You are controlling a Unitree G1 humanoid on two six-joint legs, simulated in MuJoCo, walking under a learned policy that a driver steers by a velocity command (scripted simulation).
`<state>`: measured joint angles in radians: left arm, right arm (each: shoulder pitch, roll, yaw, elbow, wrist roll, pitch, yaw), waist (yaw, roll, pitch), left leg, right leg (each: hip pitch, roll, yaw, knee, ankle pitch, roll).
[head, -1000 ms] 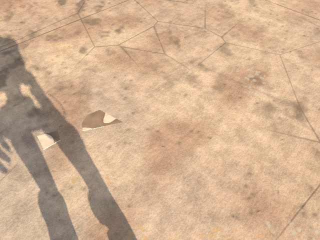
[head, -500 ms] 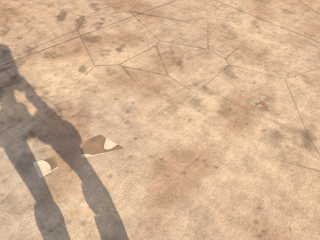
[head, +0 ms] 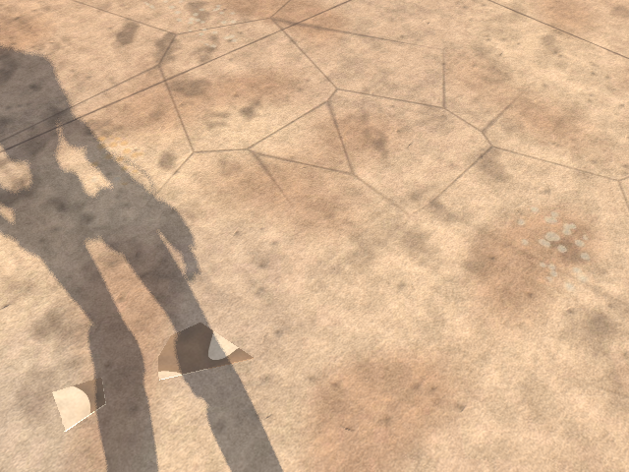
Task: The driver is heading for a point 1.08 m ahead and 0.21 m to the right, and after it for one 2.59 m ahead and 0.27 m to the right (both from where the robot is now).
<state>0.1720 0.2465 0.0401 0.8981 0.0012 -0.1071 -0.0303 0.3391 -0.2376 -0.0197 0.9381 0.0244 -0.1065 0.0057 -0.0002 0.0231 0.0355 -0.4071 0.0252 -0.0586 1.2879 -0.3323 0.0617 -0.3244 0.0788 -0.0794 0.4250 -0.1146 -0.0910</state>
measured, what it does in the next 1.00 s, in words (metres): walks ahead: left foot, then right foot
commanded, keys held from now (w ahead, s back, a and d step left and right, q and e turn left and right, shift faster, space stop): w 1.00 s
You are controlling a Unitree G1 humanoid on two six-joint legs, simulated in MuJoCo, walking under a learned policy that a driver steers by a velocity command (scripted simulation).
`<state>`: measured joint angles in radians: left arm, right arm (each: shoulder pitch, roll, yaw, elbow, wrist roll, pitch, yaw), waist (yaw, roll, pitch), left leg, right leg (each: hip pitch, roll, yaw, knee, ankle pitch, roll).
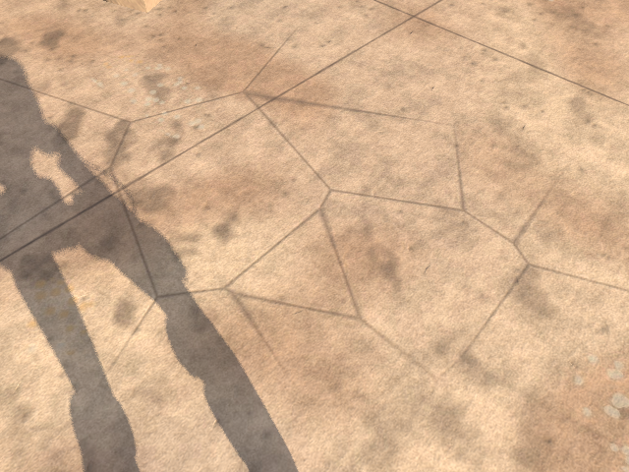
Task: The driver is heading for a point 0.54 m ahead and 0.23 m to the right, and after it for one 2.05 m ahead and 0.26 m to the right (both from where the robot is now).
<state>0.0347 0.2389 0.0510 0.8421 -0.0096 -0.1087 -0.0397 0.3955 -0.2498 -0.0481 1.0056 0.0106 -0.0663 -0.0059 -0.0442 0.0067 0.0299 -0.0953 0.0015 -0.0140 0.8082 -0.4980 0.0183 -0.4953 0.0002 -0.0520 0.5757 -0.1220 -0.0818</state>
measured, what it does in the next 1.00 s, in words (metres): walks ahead, turning right: left foot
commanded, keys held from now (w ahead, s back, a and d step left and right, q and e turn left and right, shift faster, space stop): w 0.08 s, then w+e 0.80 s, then e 0.12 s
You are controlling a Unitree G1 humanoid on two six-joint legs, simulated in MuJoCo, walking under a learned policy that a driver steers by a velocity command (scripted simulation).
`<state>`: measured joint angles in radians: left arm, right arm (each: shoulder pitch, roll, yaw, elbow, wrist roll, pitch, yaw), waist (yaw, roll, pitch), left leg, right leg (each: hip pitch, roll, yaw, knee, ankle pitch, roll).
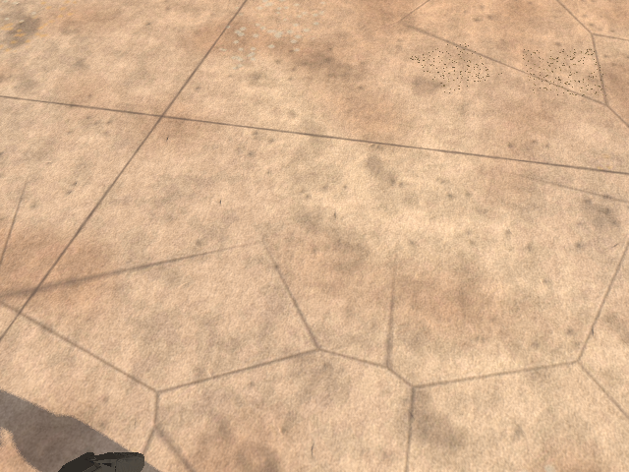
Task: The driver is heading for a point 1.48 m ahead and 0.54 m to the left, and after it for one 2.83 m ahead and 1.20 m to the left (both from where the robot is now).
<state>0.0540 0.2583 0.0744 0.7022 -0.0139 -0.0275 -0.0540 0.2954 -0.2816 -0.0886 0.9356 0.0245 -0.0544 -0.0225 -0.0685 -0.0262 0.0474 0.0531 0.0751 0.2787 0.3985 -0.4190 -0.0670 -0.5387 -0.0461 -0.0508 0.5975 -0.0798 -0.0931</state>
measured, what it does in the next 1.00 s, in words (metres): walks ahead, turning left: right foot, then left foot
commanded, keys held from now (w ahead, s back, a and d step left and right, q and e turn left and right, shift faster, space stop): e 0.08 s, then q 0.92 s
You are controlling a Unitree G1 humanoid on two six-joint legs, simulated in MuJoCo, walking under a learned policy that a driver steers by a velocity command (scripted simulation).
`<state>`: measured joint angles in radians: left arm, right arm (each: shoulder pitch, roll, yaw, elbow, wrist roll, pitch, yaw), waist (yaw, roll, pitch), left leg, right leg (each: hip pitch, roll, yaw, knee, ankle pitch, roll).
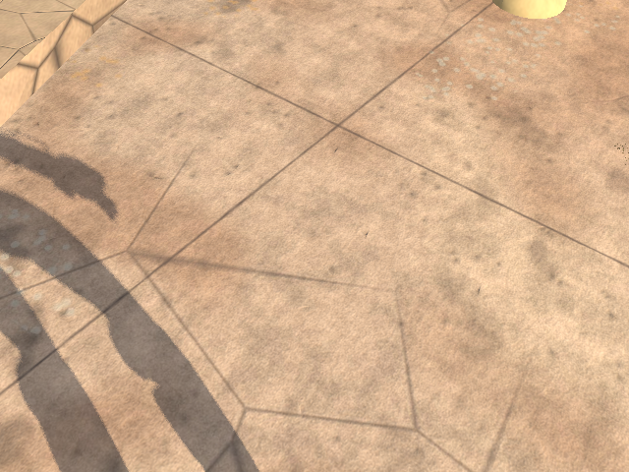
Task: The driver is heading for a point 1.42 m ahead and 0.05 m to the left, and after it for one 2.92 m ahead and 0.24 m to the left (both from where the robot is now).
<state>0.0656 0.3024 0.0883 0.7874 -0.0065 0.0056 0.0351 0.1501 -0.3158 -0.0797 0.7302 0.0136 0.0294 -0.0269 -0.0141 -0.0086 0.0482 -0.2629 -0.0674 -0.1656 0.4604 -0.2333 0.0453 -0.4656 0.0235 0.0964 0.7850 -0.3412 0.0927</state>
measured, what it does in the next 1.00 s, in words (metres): steps on the spot: right foot, then left foot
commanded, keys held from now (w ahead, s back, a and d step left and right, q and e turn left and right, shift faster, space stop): q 0.20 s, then no key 0.54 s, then w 0.26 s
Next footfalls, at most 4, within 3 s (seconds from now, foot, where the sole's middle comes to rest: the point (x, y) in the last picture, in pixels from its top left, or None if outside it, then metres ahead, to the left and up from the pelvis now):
0.12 right None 0.07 -0.14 -0.78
0.50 left None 0.01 0.12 -0.78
1.04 right None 0.14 -0.11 -0.78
1.54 left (223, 458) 0.46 0.18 -0.78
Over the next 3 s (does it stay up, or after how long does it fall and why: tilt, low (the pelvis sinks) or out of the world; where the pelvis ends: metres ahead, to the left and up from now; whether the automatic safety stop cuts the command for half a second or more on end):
stays up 0.96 0.16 -0.01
